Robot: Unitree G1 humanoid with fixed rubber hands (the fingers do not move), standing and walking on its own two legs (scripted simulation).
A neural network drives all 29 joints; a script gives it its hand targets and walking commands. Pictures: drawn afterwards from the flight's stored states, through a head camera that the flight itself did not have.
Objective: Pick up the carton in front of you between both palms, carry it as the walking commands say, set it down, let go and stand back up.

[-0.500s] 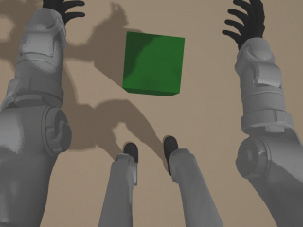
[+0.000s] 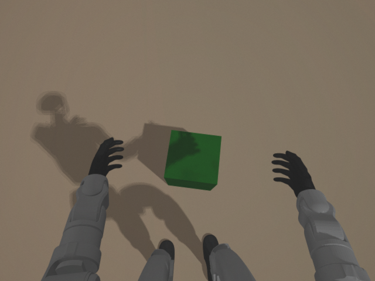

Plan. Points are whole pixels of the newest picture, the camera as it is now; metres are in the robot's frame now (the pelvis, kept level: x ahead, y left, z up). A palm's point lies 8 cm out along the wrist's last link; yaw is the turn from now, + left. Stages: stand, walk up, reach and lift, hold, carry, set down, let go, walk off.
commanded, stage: let go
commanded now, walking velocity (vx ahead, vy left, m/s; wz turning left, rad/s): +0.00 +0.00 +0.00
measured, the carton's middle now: (192, 162) +0.48 -0.03 -0.61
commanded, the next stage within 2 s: stand in 0.90 s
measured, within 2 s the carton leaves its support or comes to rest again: neither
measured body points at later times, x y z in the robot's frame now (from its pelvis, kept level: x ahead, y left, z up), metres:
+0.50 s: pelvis +0.04 +0.02 +0.04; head +0.07 +0.02 +0.49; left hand +0.22 +0.25 -0.04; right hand +0.20 -0.22 -0.03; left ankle +0.01 +0.12 -0.70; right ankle +0.02 -0.10 -0.70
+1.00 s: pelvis +0.03 +0.01 +0.04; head +0.03 +0.00 +0.49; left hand +0.20 +0.26 -0.05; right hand +0.20 -0.26 -0.04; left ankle +0.01 +0.12 -0.70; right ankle +0.02 -0.10 -0.70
